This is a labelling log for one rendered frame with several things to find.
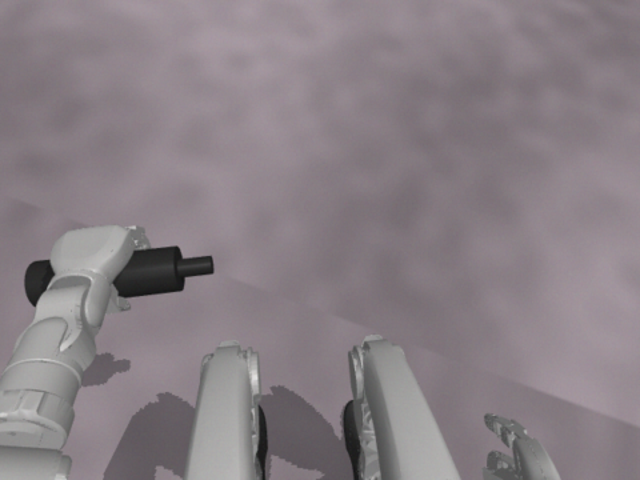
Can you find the right robot foot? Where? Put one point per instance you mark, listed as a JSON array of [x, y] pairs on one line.
[[352, 440]]

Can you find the left robot arm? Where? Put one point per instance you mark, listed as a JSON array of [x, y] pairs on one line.
[[39, 385]]

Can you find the right robot hand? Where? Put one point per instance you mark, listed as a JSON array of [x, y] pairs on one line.
[[530, 462]]

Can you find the left robot hand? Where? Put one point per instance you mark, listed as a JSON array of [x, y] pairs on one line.
[[104, 250]]

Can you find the bottle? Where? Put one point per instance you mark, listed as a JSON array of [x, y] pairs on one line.
[[148, 272]]

